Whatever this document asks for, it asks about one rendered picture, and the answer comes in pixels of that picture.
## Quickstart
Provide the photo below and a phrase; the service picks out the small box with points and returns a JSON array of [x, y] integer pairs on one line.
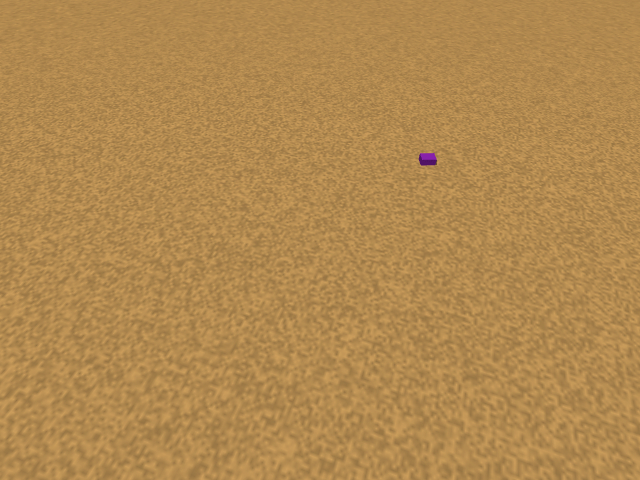
[[427, 159]]

